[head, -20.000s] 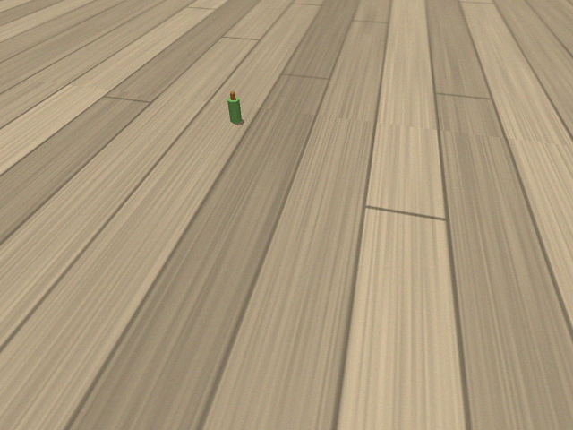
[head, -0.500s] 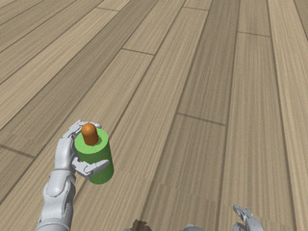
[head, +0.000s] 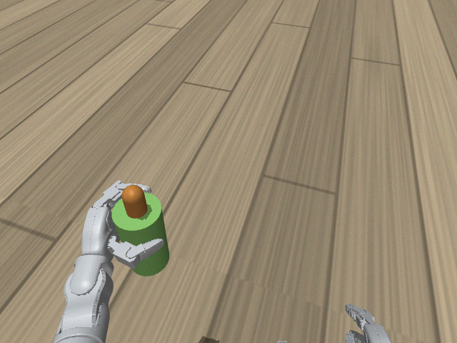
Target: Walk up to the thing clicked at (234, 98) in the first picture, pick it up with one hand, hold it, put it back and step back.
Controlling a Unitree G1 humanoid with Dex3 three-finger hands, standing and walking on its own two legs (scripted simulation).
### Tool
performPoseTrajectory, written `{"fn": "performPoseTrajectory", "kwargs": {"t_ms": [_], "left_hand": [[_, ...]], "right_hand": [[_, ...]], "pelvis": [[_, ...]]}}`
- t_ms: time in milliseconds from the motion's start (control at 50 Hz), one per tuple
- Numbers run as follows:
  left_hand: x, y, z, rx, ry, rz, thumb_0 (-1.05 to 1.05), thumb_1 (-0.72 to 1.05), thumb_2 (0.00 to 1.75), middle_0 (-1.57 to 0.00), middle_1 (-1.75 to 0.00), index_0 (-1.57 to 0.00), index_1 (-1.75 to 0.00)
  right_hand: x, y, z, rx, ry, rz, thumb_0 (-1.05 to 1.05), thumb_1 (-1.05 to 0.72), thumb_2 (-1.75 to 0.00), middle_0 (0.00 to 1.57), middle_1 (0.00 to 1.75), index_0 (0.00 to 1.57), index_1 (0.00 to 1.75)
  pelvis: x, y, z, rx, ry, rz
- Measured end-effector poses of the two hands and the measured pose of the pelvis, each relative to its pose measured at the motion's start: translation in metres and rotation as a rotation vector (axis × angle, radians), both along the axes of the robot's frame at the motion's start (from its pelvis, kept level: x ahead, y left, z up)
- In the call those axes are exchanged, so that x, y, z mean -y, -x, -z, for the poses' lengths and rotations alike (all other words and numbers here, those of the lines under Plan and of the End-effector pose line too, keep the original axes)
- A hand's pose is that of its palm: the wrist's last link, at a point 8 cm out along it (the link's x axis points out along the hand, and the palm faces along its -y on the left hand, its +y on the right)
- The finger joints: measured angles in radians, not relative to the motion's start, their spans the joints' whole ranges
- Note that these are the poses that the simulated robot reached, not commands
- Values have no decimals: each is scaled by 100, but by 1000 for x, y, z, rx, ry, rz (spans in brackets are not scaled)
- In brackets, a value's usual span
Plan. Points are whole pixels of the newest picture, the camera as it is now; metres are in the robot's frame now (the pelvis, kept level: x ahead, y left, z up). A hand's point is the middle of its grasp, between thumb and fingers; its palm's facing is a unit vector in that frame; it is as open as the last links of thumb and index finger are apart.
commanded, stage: hold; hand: left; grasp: from the side
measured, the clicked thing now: (141, 228) +0.32 +0.17 +0.04
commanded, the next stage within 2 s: none
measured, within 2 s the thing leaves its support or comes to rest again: neither
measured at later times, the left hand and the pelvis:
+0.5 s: hand (134, 230) +0.30 +0.17 +0.05, palm faces +0.01 -1.00 -0.02, open 11.1 cm; pelvis -0.01 +0.00 +0.00, yaw +0 degrees
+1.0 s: hand (134, 227) +0.31 +0.17 +0.05, palm faces +0.01 -1.00 -0.02, open 11.1 cm; pelvis -0.01 +0.00 +0.00, yaw +0 degrees
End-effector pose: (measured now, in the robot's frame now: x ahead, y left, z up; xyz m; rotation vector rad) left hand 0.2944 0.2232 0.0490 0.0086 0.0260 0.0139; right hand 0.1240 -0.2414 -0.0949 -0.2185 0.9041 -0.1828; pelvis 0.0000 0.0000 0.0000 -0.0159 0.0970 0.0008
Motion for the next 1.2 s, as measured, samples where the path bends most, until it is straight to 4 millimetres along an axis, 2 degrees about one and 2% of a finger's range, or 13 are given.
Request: {"fn": "performPoseTrajectory", "kwargs": {"t_ms": [220, 440, 560, 740, 920, 1200], "left_hand": [[4, 10, 0, -8, 3, 15, 4, -49, 107, -69, -104, -63, -101], [-3, 10, -5, 13, -1, -9, 3, -48, 107, -68, -104, -63, -102], [0, 13, -5, 6, -6, 17, 3, -48, 107, -68, -104, -63, -102], [1, 12, -6, 15, 5, 2, 3, -49, 107, -68, -104, -63, -102], [-6, 7, -9, 23, -5, -14, 3, -49, 107, -68, -105, -63, -102], [0, 3, -8, 21, 3, -11, 3, -49, 108, -68, -105, -63, -102]], "right_hand": [[1, 7, -2, 3, -3, -4, 1, -90, -90, 20, 30, 20, 30], [0, 12, -3, 6, -5, -2, 1, -90, -90, 20, 30, 20, 30], [0, 14, -4, 8, -6, -1, 1, -90, -90, 20, 30, 20, 30], [-2, 13, -5, 11, -4, -4, 1, -90, -90, 20, 30, 20, 30], [-3, 13, -3, -1, -7, -2, 1, -90, -90, 20, 30, 20, 30], [-2, 15, -3, -10, -6, 6, 1, -90, -90, 20, 30, 20, 30]], "pelvis": [[0, 6, -2, 15, -2, 0], [1, 10, -3, 24, -3, -1], [-1, 10, -4, 29, -2, -1], [-2, 10, -5, 28, -2, 1], [-2, 8, -5, 23, 0, 1], [-3, 5, -5, 22, 0, 3]]}}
